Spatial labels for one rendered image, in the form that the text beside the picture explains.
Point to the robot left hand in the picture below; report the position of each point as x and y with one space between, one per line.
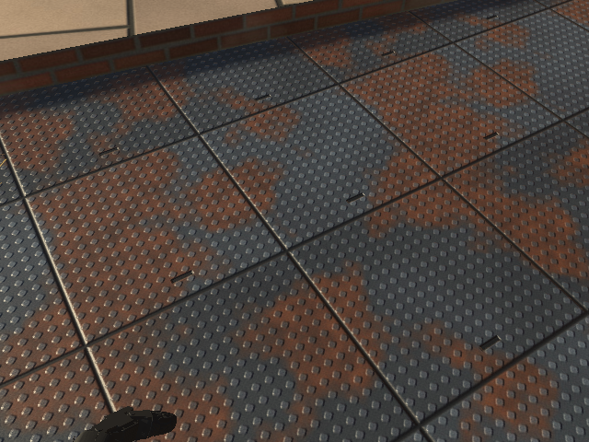
127 425

